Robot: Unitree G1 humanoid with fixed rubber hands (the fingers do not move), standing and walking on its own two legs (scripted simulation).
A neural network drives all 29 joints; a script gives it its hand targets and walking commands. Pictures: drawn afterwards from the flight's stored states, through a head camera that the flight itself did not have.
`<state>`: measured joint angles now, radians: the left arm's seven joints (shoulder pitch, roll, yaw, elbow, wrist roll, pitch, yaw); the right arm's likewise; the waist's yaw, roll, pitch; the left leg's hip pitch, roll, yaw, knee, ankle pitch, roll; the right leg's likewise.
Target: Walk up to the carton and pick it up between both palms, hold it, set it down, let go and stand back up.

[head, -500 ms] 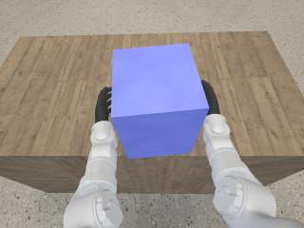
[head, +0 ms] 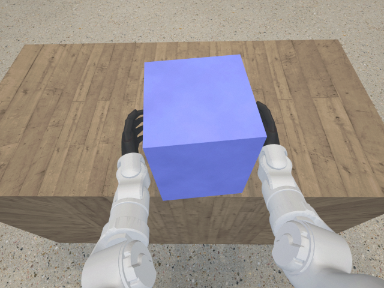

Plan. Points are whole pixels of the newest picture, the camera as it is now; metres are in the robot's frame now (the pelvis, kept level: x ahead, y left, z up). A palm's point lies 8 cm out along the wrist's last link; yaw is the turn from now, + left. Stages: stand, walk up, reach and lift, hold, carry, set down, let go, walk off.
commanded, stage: reach and lift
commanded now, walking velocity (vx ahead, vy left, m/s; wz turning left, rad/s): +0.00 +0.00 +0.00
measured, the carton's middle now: (198, 134) +0.45 +0.03 +0.02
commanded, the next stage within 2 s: none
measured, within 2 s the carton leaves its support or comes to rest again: leaves its support in 1.64 s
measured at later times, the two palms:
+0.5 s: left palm (131, 151) +0.39 +0.17 +0.04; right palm (268, 140) +0.42 -0.12 +0.04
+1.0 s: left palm (132, 158) +0.37 +0.16 +0.04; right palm (272, 145) +0.40 -0.13 +0.05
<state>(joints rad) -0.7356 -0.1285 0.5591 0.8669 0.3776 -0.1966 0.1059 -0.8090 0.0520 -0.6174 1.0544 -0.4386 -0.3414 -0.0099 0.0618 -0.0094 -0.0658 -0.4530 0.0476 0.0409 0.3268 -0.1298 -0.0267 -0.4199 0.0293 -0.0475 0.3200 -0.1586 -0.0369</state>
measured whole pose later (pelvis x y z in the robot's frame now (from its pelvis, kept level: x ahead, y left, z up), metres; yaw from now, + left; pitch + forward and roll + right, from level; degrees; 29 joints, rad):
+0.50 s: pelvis -0.01 +0.00 +0.00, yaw +0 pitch +18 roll +0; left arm -0.73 -0.11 0.53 0.94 0.34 -0.31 0.13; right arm -0.81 0.00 -0.56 1.17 -0.45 -0.49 -0.06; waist 0.06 0.00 -0.13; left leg -0.53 0.05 0.04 0.33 -0.11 -0.03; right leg -0.48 0.03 -0.07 0.31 -0.13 -0.04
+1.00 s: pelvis -0.03 -0.01 -0.01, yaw +0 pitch +23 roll +0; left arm -0.78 -0.07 0.49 1.05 0.28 -0.41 0.15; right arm -0.89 -0.07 -0.51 1.37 -0.41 -0.64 -0.12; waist 0.07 -0.04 -0.22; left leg -0.67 0.06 0.05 0.32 -0.05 -0.03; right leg -0.65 0.03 -0.07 0.34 -0.10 -0.05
